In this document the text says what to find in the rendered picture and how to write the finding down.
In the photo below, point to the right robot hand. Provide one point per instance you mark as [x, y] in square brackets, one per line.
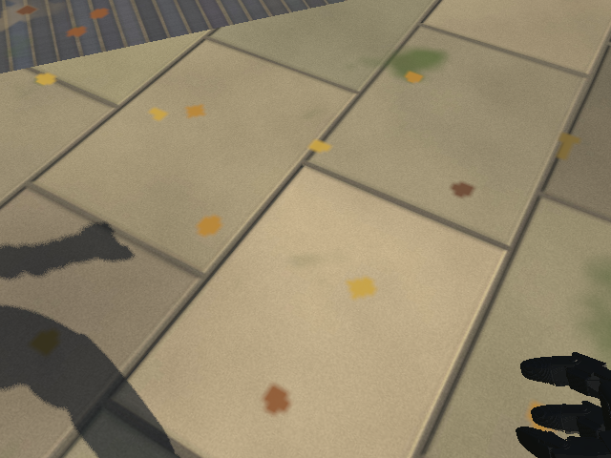
[593, 423]

